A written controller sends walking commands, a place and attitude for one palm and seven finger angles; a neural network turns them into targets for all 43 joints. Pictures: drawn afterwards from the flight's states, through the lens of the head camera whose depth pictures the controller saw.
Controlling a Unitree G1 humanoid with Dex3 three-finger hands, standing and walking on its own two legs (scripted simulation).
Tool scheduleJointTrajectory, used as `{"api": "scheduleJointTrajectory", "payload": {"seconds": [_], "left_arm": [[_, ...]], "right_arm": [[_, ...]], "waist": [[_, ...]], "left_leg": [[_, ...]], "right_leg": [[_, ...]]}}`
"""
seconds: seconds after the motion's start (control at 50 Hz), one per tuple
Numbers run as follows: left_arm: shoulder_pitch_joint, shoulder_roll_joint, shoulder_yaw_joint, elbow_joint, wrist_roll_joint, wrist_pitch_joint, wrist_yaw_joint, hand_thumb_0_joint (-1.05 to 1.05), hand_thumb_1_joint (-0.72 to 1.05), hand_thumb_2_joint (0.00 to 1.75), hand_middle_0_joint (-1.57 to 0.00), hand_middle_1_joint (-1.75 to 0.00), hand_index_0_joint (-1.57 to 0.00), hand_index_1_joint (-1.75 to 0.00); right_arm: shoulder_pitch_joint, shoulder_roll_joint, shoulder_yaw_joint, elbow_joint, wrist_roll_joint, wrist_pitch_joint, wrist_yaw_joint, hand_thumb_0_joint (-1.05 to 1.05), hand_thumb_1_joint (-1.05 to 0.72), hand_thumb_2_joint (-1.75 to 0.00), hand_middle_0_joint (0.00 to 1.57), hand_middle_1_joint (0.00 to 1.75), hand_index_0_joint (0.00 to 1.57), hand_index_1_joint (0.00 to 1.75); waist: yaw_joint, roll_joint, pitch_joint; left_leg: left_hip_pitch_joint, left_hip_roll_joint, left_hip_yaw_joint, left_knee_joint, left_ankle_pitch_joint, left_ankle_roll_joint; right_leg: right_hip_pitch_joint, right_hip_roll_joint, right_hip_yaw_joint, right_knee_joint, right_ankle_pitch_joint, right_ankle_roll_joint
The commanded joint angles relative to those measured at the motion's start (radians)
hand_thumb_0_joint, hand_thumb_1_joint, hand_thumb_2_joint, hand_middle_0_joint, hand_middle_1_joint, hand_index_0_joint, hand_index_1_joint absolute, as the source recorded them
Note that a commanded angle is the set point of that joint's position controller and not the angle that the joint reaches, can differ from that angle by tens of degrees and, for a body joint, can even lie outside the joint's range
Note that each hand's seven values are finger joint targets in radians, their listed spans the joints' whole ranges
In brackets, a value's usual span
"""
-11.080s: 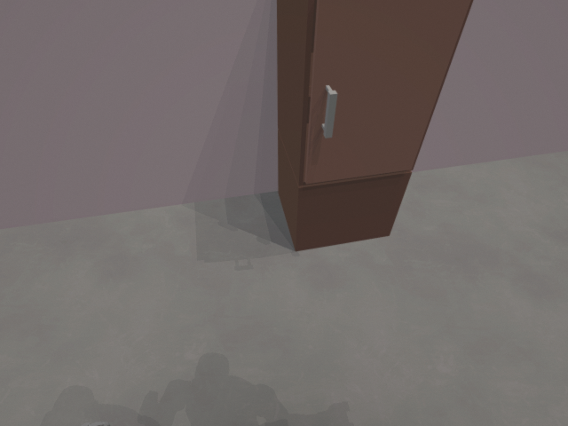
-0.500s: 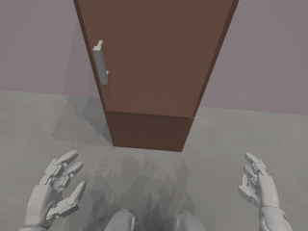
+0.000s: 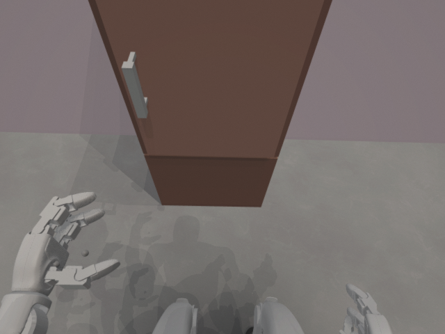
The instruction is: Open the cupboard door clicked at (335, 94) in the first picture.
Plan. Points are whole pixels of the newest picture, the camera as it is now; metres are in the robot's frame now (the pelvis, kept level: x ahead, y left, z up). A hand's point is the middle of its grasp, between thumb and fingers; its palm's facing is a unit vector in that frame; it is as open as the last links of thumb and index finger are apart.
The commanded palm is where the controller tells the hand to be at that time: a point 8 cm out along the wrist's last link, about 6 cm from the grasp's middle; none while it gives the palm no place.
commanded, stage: raise the hand with hooked fingers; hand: left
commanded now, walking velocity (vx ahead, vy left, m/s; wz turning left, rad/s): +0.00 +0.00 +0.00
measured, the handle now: (137, 86) +0.61 +0.23 +0.05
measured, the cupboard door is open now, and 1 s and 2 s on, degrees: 0 0 0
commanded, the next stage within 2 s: move the hooked fingers beside the handle in 1.16 s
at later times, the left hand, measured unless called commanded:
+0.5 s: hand (61, 227) +0.27 +0.27 +0.05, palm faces +0.04 -1.00 -0.07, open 13.8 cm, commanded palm +0.25 +0.32 +0.06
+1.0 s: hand (66, 210) +0.30 +0.27 +0.06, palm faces +0.04 -1.00 -0.07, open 13.9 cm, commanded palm +0.27 +0.32 +0.06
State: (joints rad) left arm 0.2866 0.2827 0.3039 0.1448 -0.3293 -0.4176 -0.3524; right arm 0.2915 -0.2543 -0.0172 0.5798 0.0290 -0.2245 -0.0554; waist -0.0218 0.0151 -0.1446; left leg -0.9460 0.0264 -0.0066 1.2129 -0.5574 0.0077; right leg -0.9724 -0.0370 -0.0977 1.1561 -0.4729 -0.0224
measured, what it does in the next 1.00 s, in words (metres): stands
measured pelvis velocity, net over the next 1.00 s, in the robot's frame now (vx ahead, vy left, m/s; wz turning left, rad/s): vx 0.01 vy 0.00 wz -0.01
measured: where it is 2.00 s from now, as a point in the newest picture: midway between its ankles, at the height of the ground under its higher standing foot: outside the picture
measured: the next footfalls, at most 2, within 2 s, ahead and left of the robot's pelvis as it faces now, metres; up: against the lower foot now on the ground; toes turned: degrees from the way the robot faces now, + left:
none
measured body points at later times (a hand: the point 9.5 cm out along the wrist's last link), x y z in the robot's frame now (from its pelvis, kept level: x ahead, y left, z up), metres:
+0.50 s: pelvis +0.01 +0.01 +0.01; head +0.08 +0.03 +0.45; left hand +0.27 +0.32 +0.06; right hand +0.19 -0.22 -0.07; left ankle +0.02 +0.11 -0.64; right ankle +0.05 -0.11 -0.64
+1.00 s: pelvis +0.01 +0.00 +0.01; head +0.09 +0.02 +0.45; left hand +0.29 +0.32 +0.06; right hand +0.15 -0.26 -0.07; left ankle +0.02 +0.11 -0.64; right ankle +0.05 -0.11 -0.64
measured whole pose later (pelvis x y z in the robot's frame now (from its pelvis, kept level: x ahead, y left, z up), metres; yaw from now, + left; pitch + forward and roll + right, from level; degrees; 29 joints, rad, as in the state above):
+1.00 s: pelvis +0.01 +0.00 +0.01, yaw +0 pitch +17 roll -2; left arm 0.02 0.39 0.44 0.41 -0.35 -0.39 -0.47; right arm 0.29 -0.28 0.01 0.54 0.03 -0.17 -0.05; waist -0.03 0.00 -0.13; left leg -0.90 0.03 0.00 1.15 -0.54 0.01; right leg -0.93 -0.03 -0.09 1.09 -0.45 -0.02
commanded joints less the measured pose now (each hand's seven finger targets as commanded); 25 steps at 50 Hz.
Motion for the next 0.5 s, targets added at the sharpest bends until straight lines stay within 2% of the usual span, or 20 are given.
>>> {"api": "scheduleJointTrajectory", "payload": {"seconds": [0.0, 0.06, 0.1, 0.12, 0.18, 0.24, 0.3, 0.34, 0.38, 0.4, 0.42, 0.44, 0.48], "left_arm": [[-0.075, 0.173, 0.087, -0.181, -0.017, -0.076, -0.008, 0.00, -0.22, 0.42, -0.28, -1.02, -0.28, -1.02], [-0.091, 0.186, 0.093, -0.200, -0.011, -0.078, -0.004, 0.00, -0.29, 0.39, -0.29, -1.07, -0.29, -1.07], [-0.127, 0.199, 0.105, -0.190, -0.017, -0.072, -0.003, 0.00, -0.34, 0.37, -0.29, -1.10, -0.29, -1.10], [-0.134, 0.204, 0.109, -0.189, -0.016, -0.072, -0.005, 0.00, -0.36, 0.36, -0.29, -1.11, -0.29, -1.11], [-0.140, 0.213, 0.121, -0.155, -0.015, -0.061, -0.009, 0.00, -0.43, 0.33, -0.29, -1.15, -0.29, -1.15], [-0.190, 0.224, 0.120, -0.130, -0.020, -0.045, -0.033, 0.00, -0.50, 0.30, -0.30, -1.20, -0.30, -1.20], [-0.238, 0.241, 0.129, -0.108, -0.027, -0.031, -0.056, 0.00, -0.50, 0.30, -0.30, -1.20, -0.30, -1.20], [-0.262, 0.253, 0.144, -0.072, -0.033, -0.021, -0.071, 0.00, -0.50, 0.30, -0.30, -1.20, -0.30, -1.20], [-0.307, 0.271, 0.152, -0.070, -0.030, -0.020, -0.081, 0.00, -0.50, 0.30, -0.30, -1.20, -0.30, -1.20], [-0.322, 0.283, 0.163, -0.054, -0.036, -0.014, -0.089, 0.00, -0.50, 0.30, -0.30, -1.20, -0.30, -1.20], [-0.331, 0.296, 0.177, -0.049, -0.037, -0.015, -0.094, 0.00, -0.50, 0.30, -0.30, -1.20, -0.30, -1.20], [-0.326, 0.296, 0.178, -0.034, -0.038, -0.015, -0.099, 0.00, -0.50, 0.30, -0.30, -1.20, -0.30, -1.20], [-0.350, 0.312, 0.185, -0.025, -0.036, -0.012, -0.108, 0.00, -0.50, 0.30, -0.30, -1.20, -0.30, -1.20]], "right_arm": [[-0.068, -0.146, -0.046, -0.184, 0.002, -0.067, -0.006, 0.00, -0.90, -0.90, 0.20, 0.30, 0.20, 0.30], [-0.059, -0.150, -0.046, -0.189, 0.003, -0.059, -0.005, 0.00, -0.90, -0.90, 0.20, 0.30, 0.20, 0.30], [-0.051, -0.154, -0.042, -0.190, 0.000, -0.052, -0.006, 0.00, -0.90, -0.90, 0.20, 0.30, 0.20, 0.30], [-0.054, -0.156, -0.042, -0.191, 0.000, -0.048, -0.005, 0.00, -0.90, -0.90, 0.20, 0.30, 0.20, 0.30], [-0.048, -0.158, -0.038, -0.194, 0.001, -0.040, -0.004, 0.00, -0.90, -0.90, 0.20, 0.30, 0.20, 0.30], [-0.042, -0.163, -0.033, -0.198, 0.002, -0.033, -0.004, 0.00, -0.90, -0.90, 0.20, 0.30, 0.20, 0.30], [-0.039, -0.166, -0.026, -0.200, 0.000, -0.033, -0.007, 0.00, -0.90, -0.90, 0.20, 0.30, 0.20, 0.30], [-0.037, -0.167, -0.026, -0.197, 0.003, -0.029, -0.009, 0.00, -0.90, -0.90, 0.20, 0.30, 0.20, 0.30], [-0.041, -0.168, -0.022, -0.193, 0.004, -0.030, -0.012, 0.00, -0.90, -0.90, 0.20, 0.30, 0.20, 0.30], [-0.039, -0.169, -0.020, -0.195, 0.001, -0.030, -0.014, 0.00, -0.90, -0.90, 0.20, 0.30, 0.20, 0.30], [-0.035, -0.169, -0.020, -0.189, 0.001, -0.029, -0.014, 0.00, -0.90, -0.90, 0.20, 0.30, 0.20, 0.30], [-0.033, -0.169, -0.022, -0.188, 0.003, -0.029, -0.014, 0.00, -0.90, -0.90, 0.20, 0.30, 0.20, 0.30], [-0.033, -0.170, -0.021, -0.184, 0.003, -0.030, -0.014, 0.00, -0.90, -0.90, 0.20, 0.30, 0.20, 0.30]], "waist": [[0.027, 0.024, -0.215], [0.027, 0.078, -0.229], [0.021, 0.067, -0.213], [0.022, 0.084, -0.224], [0.022, 0.078, -0.223], [0.013, 0.081, -0.223], [0.010, 0.094, -0.219], [0.009, 0.059, -0.224], [0.011, 0.088, -0.238], [0.014, 0.091, -0.237], [0.014, 0.073, -0.265], [0.016, 0.062, -0.265], [0.017, 0.087, -0.277]], "left_leg": [[0.096, -0.036, -0.033, -0.221, 0.218, 0.013], [0.139, -0.034, -0.032, -0.239, 0.232, 0.008], [0.143, -0.034, -0.042, -0.243, 0.243, 0.004], [0.149, -0.033, -0.036, -0.242, 0.238, 0.004], [0.157, -0.032, -0.039, -0.248, 0.252, 0.001], [0.170, -0.030, -0.043, -0.249, 0.260, -0.003], [0.178, -0.030, -0.047, -0.245, 0.288, -0.003], [0.169, -0.030, -0.044, -0.244, 0.270, -0.002], [0.174, -0.030, -0.045, -0.247, 0.269, -0.002], [0.174, -0.031, -0.046, -0.242, 0.293, -0.003], [0.187, -0.029, -0.045, -0.241, 0.309, -0.003], [0.188, -0.028, -0.044, -0.240, 0.323, -0.002], [0.189, -0.028, -0.039, -0.238, 0.335, -0.001]], "right_leg": [[0.219, 0.044, 0.044, -0.168, 0.042, -0.005], [0.212, 0.043, 0.035, -0.167, 0.068, -0.005], [0.208, 0.050, 0.024, -0.160, 0.081, -0.009], [0.207, 0.048, 0.030, -0.166, 0.079, -0.006], [0.218, 0.048, 0.025, -0.170, 0.098, -0.005], [0.211, 0.053, 0.021, -0.171, 0.111, -0.006], [0.210, 0.059, 0.020, -0.167, 0.135, -0.011], [0.221, 0.057, 0.025, -0.179, 0.126, -0.005], [0.226, 0.053, 0.027, -0.177, 0.124, -0.007], [0.226, 0.059, 0.025, -0.169, 0.142, -0.012], [0.242, 0.057, 0.027, -0.173, 0.158, -0.009], [0.248, 0.055, 0.029, -0.175, 0.172, -0.008], [0.255, 0.052, 0.032, -0.173, 0.185, -0.007]]}}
